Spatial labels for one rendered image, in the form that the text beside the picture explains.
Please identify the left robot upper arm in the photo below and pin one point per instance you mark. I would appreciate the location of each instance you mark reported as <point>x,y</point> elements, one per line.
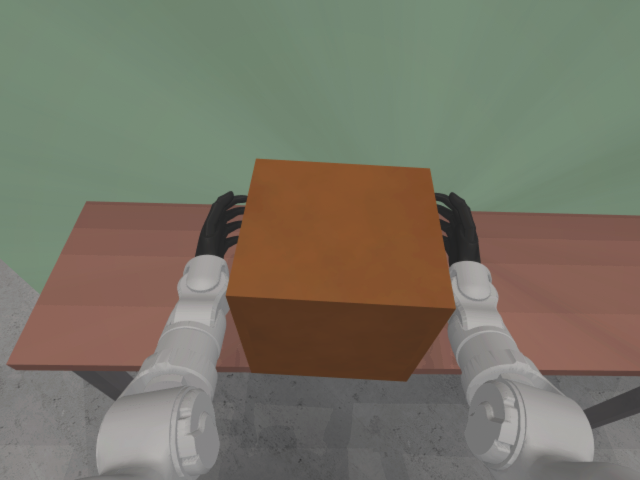
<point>167,434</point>

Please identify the right robot upper arm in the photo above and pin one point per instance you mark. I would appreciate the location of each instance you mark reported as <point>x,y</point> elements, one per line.
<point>522,432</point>

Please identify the carton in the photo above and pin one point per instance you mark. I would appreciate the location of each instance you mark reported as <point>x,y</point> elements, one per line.
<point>340,270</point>

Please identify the table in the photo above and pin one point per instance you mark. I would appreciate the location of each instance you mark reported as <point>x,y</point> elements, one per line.
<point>568,288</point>

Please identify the robot right forearm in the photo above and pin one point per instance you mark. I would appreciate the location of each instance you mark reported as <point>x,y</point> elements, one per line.
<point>483,347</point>

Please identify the robot right hand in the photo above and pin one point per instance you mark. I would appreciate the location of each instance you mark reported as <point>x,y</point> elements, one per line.
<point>462,241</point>

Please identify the robot left forearm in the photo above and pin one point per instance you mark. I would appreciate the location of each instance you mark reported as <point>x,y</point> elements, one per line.
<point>191,341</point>

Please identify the robot left hand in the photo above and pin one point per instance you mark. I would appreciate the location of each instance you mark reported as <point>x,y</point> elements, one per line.
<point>212,239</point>

